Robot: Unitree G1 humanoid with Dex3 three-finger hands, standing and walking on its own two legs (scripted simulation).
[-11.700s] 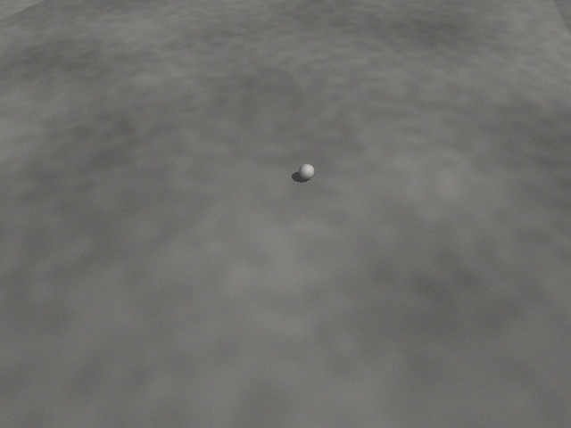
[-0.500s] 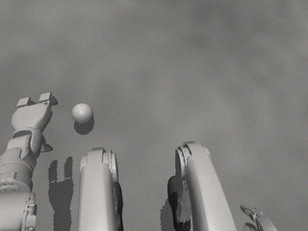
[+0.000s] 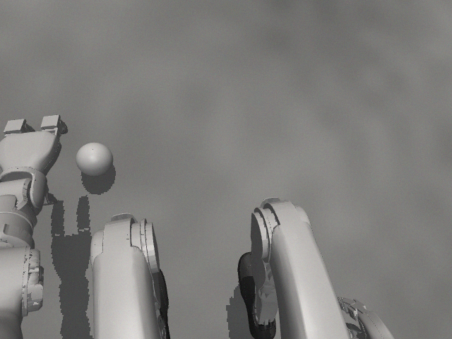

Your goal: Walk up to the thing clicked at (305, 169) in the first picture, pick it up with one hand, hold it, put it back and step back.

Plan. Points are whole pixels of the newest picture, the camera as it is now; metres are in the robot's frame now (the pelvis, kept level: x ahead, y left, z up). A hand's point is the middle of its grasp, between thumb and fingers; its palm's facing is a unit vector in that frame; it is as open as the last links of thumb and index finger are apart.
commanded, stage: rise first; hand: left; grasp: from above
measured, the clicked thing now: (94, 159) +0.48 +0.27 -0.31
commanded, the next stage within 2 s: approach in 0.50 s
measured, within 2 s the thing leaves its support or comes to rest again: neither
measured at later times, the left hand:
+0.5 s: hand (55, 164) +0.44 +0.30 -0.19, palm faces -0.45 -0.07 -0.89, open 14.2 cm
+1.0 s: hand (93, 136) +0.50 +0.24 -0.19, palm faces -0.36 -0.05 -0.93, open 14.1 cm
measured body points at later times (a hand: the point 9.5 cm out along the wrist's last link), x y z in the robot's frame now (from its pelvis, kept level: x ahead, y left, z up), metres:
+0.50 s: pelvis +0.01 +0.00 -0.01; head +0.25 +0.06 +0.36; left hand +0.46 +0.31 -0.14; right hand +0.07 -0.28 -0.13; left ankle +0.09 +0.13 -0.32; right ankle +0.10 -0.12 -0.32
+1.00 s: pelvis +0.00 +0.00 -0.02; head +0.25 +0.06 +0.35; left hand +0.51 +0.24 -0.14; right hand +0.04 -0.28 -0.12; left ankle +0.09 +0.13 -0.32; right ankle +0.10 -0.12 -0.32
